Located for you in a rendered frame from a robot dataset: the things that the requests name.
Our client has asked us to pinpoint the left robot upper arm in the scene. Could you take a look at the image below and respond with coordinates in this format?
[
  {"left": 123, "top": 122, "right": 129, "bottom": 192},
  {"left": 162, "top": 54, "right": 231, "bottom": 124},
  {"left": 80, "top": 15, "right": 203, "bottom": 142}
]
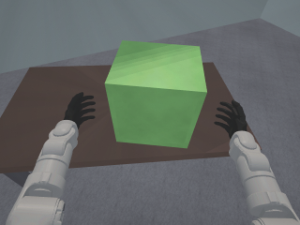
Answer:
[{"left": 10, "top": 196, "right": 65, "bottom": 225}]

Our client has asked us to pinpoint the carton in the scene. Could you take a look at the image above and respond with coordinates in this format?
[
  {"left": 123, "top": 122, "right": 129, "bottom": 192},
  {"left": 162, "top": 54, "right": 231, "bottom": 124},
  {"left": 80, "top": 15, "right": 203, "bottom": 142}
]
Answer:
[{"left": 104, "top": 40, "right": 207, "bottom": 149}]

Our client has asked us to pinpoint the table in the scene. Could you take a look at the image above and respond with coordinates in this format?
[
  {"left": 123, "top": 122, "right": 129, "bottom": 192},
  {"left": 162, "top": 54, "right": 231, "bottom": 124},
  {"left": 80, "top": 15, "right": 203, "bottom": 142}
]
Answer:
[{"left": 0, "top": 62, "right": 262, "bottom": 211}]

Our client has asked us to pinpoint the right robot hand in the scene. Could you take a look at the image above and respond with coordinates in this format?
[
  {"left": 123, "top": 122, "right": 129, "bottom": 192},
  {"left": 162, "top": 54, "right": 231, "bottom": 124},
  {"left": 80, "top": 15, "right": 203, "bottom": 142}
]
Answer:
[{"left": 214, "top": 100, "right": 248, "bottom": 139}]

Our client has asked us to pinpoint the robot right forearm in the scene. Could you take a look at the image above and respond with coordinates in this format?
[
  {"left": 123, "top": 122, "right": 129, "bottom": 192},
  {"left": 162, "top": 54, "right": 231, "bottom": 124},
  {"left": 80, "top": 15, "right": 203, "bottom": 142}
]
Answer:
[{"left": 229, "top": 130, "right": 300, "bottom": 223}]

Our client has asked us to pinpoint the robot left forearm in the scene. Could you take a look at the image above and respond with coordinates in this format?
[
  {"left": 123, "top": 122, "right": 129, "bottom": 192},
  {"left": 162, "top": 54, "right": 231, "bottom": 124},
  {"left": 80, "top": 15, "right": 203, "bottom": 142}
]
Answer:
[{"left": 6, "top": 120, "right": 79, "bottom": 225}]

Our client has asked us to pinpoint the left robot hand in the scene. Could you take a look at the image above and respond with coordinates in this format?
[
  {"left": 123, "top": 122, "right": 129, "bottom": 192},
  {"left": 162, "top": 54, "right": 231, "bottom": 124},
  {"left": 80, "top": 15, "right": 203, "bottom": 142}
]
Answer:
[{"left": 64, "top": 92, "right": 96, "bottom": 129}]

